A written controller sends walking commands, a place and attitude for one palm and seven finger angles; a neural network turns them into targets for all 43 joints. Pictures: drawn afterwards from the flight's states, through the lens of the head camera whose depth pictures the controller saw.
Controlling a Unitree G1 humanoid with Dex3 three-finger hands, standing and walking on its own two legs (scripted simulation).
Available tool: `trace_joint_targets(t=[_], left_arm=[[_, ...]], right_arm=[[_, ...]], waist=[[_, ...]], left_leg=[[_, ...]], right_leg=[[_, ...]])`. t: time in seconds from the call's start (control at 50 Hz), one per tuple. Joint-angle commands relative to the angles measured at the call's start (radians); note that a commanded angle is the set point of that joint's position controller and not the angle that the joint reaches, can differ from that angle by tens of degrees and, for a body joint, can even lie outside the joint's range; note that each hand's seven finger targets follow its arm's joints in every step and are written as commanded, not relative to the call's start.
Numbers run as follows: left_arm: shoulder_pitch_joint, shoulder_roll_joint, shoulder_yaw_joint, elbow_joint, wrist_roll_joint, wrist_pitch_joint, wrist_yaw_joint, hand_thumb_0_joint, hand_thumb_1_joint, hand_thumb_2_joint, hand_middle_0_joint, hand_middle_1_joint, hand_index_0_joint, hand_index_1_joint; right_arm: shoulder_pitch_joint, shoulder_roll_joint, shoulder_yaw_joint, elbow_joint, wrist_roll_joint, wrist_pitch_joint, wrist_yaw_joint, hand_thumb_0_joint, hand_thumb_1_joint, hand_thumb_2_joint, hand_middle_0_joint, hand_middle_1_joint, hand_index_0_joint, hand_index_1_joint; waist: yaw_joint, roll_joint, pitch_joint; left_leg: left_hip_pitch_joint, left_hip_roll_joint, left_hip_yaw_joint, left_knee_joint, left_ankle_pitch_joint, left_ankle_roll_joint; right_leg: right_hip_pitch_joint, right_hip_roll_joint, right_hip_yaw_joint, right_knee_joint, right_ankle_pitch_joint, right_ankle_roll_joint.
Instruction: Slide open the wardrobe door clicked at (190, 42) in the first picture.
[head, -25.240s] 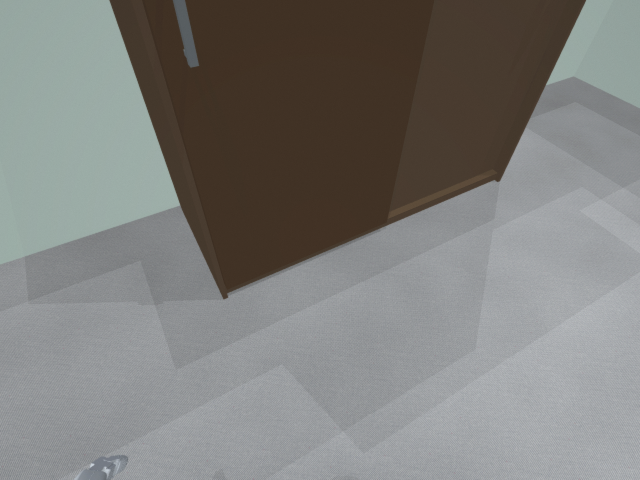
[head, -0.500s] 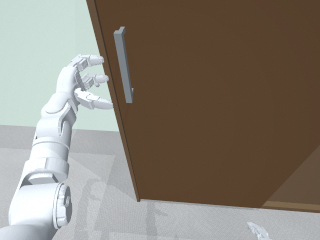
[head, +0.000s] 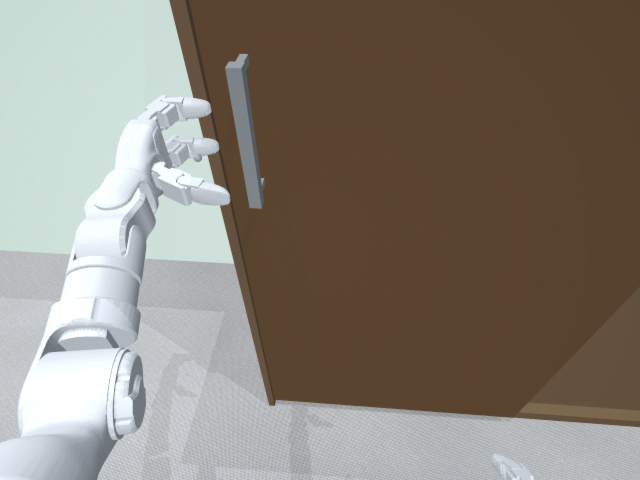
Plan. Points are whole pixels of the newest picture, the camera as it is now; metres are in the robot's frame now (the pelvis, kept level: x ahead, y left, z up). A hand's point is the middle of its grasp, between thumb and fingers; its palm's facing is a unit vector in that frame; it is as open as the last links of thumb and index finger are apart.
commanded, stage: move the hooked fingers beside the handle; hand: left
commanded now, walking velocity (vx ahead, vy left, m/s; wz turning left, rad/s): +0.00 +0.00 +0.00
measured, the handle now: (250, 137) +0.49 +0.10 +0.21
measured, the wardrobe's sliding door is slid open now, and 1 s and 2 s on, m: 0.00 0.00 0.00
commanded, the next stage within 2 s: feel for the door with the fingertips in 0.16 s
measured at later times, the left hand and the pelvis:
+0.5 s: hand (210, 171) +0.41 +0.14 +0.21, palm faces -0.06 -1.00 +0.00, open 14.0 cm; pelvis +0.00 +0.00 +0.00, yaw +1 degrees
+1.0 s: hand (213, 156) +0.44 +0.14 +0.21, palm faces -0.04 -1.00 -0.02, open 14.0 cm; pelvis -0.01 +0.00 +0.00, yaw +1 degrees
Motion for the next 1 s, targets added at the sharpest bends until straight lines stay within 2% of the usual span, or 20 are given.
trace_joint_targets(t=[0.0,0.02,0.08,0.12,0.16,0.24,0.3,0.32,0.36,0.42,0.44,0.48,0.54,0.6,0.64,0.74,0.78,0.82,0.92,0.98], left_arm=[[-0.482,0.235,0.055,-0.135,-0.013,-0.025,-0.018,0.000,-0.500,0.300,-0.300,-1.200,-0.300,-1.200],[-0.504,0.192,0.023,-0.166,-0.022,-0.037,-0.027,0.000,-0.500,0.300,-0.300,-1.200,-0.300,-1.200],[-0.521,0.215,0.049,-0.339,-0.045,-0.101,-0.042,0.000,-0.500,0.300,-0.300,-1.200,-0.300,-1.200],[-0.520,0.201,0.052,-0.390,-0.058,-0.118,-0.045,0.000,-0.500,0.300,-0.300,-1.200,-0.300,-1.200],[-0.459,0.208,0.066,-0.384,-0.062,-0.108,-0.044,0.000,-0.500,0.300,-0.300,-1.200,-0.300,-1.200],[-0.331,0.176,0.050,-0.250,-0.043,-0.016,-0.026,0.000,-0.500,0.300,-0.300,-1.200,-0.300,-1.200],[-0.373,0.145,0.010,-0.276,-0.031,0.026,-0.009,0.000,-0.500,0.300,-0.300,-1.200,-0.300,-1.200],[-0.424,0.116,-0.020,-0.319,-0.034,0.024,-0.004,0.000,-0.500,0.300,-0.300,-1.200,-0.300,-1.200],[-0.481,0.141,0.002,-0.394,-0.040,0.002,0.009,0.000,-0.500,0.300,-0.300,-1.200,-0.300,-1.200],[-0.554,0.100,-0.019,-0.462,-0.054,-0.039,0.022,0.000,-0.500,0.300,-0.300,-1.200,-0.300,-1.200],[-0.539,0.121,0.002,-0.450,-0.053,-0.051,0.031,0.000,-0.500,0.300,-0.300,-1.200,-0.300,-1.200],[-0.529,0.073,-0.029,-0.436,-0.048,-0.056,0.042,0.000,-0.500,0.300,-0.300,-1.200,-0.300,-1.200],[-0.449,0.105,0.006,-0.306,-0.027,-0.020,0.063,0.000,-0.500,0.300,-0.300,-1.200,-0.300,-1.200],[-0.434,0.062,-0.029,-0.267,-0.014,0.020,0.076,0.000,-0.500,0.300,-0.300,-1.200,-0.300,-1.200],[-0.414,0.110,0.015,-0.220,-0.015,0.031,0.082,0.000,-0.500,0.300,-0.300,-1.200,-0.300,-1.200],[-0.539,0.177,0.054,-0.289,-0.021,-0.043,0.080,0.000,-0.500,0.300,-0.300,-1.200,-0.300,-1.200],[-0.564,0.176,0.050,-0.317,-0.018,-0.083,0.072,0.000,-0.500,0.300,-0.300,-1.200,-0.300,-1.200],[-0.579,0.159,0.023,-0.295,-0.014,-0.101,0.058,0.000,-0.500,0.300,-0.300,-1.200,-0.300,-1.200],[-0.587,0.105,-0.040,-0.163,-0.015,-0.067,0.023,0.000,-0.500,0.300,-0.300,-1.200,-0.300,-1.200],[-0.601,0.132,-0.010,-0.119,-0.028,-0.055,0.018,0.000,-0.500,0.300,-0.300,-1.200,-0.300,-1.200]], right_arm=[[-0.048,-0.144,-0.054,-0.133,0.006,-0.038,-0.014,0.000,-0.900,-0.900,0.200,0.300,0.200,0.300],[-0.049,-0.140,-0.055,-0.140,0.004,-0.043,-0.012,0.000,-0.900,-0.900,0.200,0.300,0.200,0.300],[-0.057,-0.136,-0.062,-0.166,-0.002,-0.059,-0.008,0.000,-0.900,-0.900,0.200,0.300,0.200,0.300],[-0.060,-0.132,-0.061,-0.164,-0.005,-0.067,-0.006,0.000,-0.900,-0.900,0.200,0.300,0.200,0.300],[-0.064,-0.134,-0.061,-0.158,-0.003,-0.065,-0.003,0.000,-0.900,-0.900,0.200,0.300,0.200,0.300],[-0.076,-0.143,-0.059,-0.144,0.005,-0.044,0.002,0.000,-0.900,-0.900,0.200,0.300,0.200,0.300],[-0.097,-0.133,-0.054,-0.155,0.011,-0.031,0.004,0.000,-0.900,-0.900,0.200,0.300,0.200,0.300],[-0.105,-0.130,-0.054,-0.160,0.012,-0.032,0.002,0.000,-0.900,-0.900,0.200,0.300,0.200,0.300],[-0.109,-0.129,-0.057,-0.166,0.005,-0.037,-0.003,0.000,-0.900,-0.900,0.200,0.300,0.200,0.300],[-0.117,-0.116,-0.051,-0.165,-0.002,-0.049,-0.006,0.000,-0.900,-0.900,0.200,0.300,0.200,0.300],[-0.109,-0.120,-0.053,-0.155,-0.007,-0.050,-0.008,0.000,-0.900,-0.900,0.200,0.300,0.200,0.300],[-0.112,-0.110,-0.047,-0.150,-0.007,-0.054,-0.003,0.000,-0.900,-0.900,0.200,0.300,0.200,0.300],[-0.106,-0.117,-0.047,-0.130,-0.008,-0.040,0.001,0.000,-0.900,-0.900,0.200,0.300,0.200,0.300],[-0.113,-0.110,-0.043,-0.139,-0.003,-0.026,0.007,0.000,-0.900,-0.900,0.200,0.300,0.200,0.300],[-0.109,-0.120,-0.047,-0.139,-0.004,-0.015,0.004,0.000,-0.900,-0.900,0.200,0.300,0.200,0.300],[-0.098,-0.120,-0.048,-0.149,-0.011,-0.021,-0.008,0.000,-0.900,-0.900,0.200,0.300,0.200,0.300],[-0.092,-0.113,-0.048,-0.151,-0.012,-0.033,-0.008,0.000,-0.900,-0.900,0.200,0.300,0.200,0.300],[-0.081,-0.113,-0.048,-0.138,-0.008,-0.038,-0.008,0.000,-0.900,-0.900,0.200,0.300,0.200,0.300],[-0.054,-0.126,-0.053,-0.110,0.002,-0.046,-0.008,0.000,-0.900,-0.900,0.200,0.300,0.200,0.300],[-0.036,-0.138,-0.060,-0.101,0.001,-0.049,-0.011,0.000,-0.900,-0.900,0.200,0.300,0.200,0.300]], waist=[[0.004,-0.018,-0.219],[-0.004,-0.013,-0.248],[0.012,0.003,-0.390],[0.012,0.002,-0.414],[0.020,-0.022,-0.369],[0.032,-0.047,-0.202],[0.022,-0.012,-0.168],[0.009,-0.003,-0.185],[0.008,-0.020,-0.248],[-0.003,-0.011,-0.319],[0.002,-0.043,-0.333],[0.002,-0.023,-0.325],[0.021,-0.028,-0.258],[0.022,-0.032,-0.224],[0.027,-0.072,-0.211],[0.017,-0.096,-0.271],[0.014,-0.068,-0.312],[0.000,-0.027,-0.302],[-0.019,0.027,-0.236],[-0.017,-0.034,-0.253]], left_leg=[[0.100,-0.012,-0.040,-0.024,0.238,0.047],[0.123,-0.011,-0.040,-0.017,0.273,0.048],[0.212,-0.010,-0.052,0.001,0.397,0.048],[0.243,-0.009,-0.055,0.010,0.453,0.047],[0.226,-0.006,-0.052,0.005,0.453,0.048],[0.122,-0.010,-0.037,-0.020,0.327,0.047],[0.105,-0.011,-0.042,-0.025,0.277,0.045],[0.124,-0.011,-0.042,-0.023,0.266,0.046],[0.162,-0.008,-0.053,-0.016,0.298,0.049],[0.216,-0.012,-0.059,-0.002,0.330,0.047],[0.222,-0.006,-0.063,-0.005,0.343,0.046],[0.226,-0.009,-0.062,-0.006,0.342,0.043],[0.163,-0.011,-0.049,-0.016,0.296,0.042],[0.121,-0.013,-0.044,-0.025,0.272,0.040],[0.100,-0.012,-0.041,-0.027,0.248,0.044],[0.113,-0.012,-0.039,-0.028,0.261,0.052],[0.140,-0.014,-0.036,-0.023,0.280,0.054],[0.150,-0.015,-0.031,-0.017,0.273,0.053],[0.134,-0.015,-0.041,-0.019,0.223,0.048],[0.120,-0.015,-0.047,-0.020,0.229,0.050]], right_leg=[[-0.002,-0.003,0.018,-0.054,0.324,-0.017],[0.006,-0.003,0.017,-0.047,0.362,-0.018],[0.078,0.000,0.017,-0.024,0.467,-0.021],[0.084,0.002,0.014,-0.017,0.508,-0.020],[0.081,0.005,0.008,-0.023,0.506,-0.018],[0.028,0.001,0.001,-0.046,0.407,-0.015],[-0.009,-0.001,0.003,-0.050,0.346,-0.017],[-0.019,-0.001,0.005,-0.053,0.332,-0.015],[0.005,0.001,0.006,-0.048,0.352,-0.018],[0.014,0.004,0.009,-0.036,0.379,-0.018],[0.028,0.005,0.006,-0.036,0.383,-0.017],[0.015,0.006,0.004,-0.032,0.377,-0.017],[0.011,0.002,0.006,-0.043,0.347,-0.016],[0.009,-0.002,0.005,-0.044,0.338,-0.016],[0.015,-0.003,0.009,-0.055,0.322,-0.012],[0.061,-0.005,0.022,-0.053,0.351,-0.008],[0.074,-0.002,0.027,-0.046,0.375,-0.011],[0.050,0.000,0.030,-0.050,0.370,-0.010],[-0.026,0.002,0.023,-0.065,0.302,-0.015],[-0.013,0.005,0.017,-0.064,0.305,-0.014]])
